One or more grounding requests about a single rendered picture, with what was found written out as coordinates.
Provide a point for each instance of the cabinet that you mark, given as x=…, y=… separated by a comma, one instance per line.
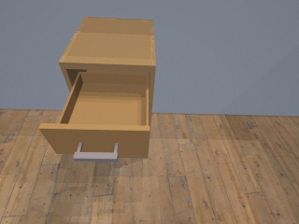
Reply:
x=112, y=45

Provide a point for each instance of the handle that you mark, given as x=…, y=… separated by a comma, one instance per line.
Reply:
x=96, y=156

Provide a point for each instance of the drawer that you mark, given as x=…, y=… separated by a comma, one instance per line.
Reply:
x=101, y=110

